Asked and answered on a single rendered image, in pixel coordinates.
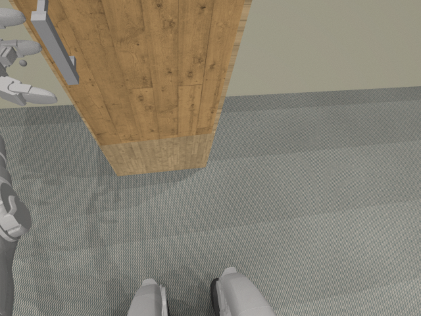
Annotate robot left shin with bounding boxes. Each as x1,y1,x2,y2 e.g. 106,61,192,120
141,278,158,286

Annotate cupboard door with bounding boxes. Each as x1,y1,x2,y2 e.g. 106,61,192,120
13,0,245,145

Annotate left robot thigh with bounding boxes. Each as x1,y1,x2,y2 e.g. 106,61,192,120
127,284,168,316

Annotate robot left hand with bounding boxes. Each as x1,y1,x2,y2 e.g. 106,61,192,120
0,8,57,106

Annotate handle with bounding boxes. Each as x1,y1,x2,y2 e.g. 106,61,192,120
31,0,79,85

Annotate robot left upper arm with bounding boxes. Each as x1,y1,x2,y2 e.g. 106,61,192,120
0,181,32,316

